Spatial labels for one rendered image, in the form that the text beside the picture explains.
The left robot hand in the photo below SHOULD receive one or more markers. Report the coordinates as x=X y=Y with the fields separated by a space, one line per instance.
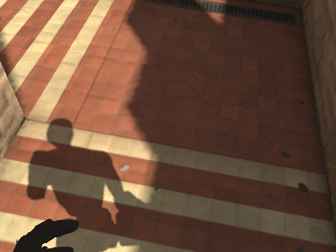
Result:
x=43 y=233

